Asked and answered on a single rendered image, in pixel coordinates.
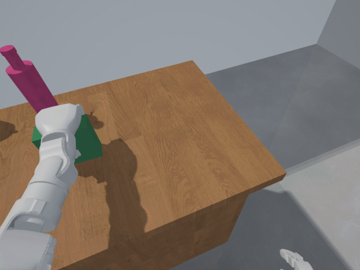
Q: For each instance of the left robot forearm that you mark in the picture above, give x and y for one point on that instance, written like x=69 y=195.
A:
x=39 y=208

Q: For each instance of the robot left upper arm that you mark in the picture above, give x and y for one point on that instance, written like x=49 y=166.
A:
x=22 y=249

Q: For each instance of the table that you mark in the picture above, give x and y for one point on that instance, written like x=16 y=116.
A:
x=177 y=166

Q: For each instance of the sponge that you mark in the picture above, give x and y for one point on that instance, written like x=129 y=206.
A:
x=87 y=141

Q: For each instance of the robot left hand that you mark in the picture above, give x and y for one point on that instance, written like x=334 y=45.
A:
x=66 y=117

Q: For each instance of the robot right hand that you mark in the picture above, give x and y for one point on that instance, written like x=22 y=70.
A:
x=295 y=260

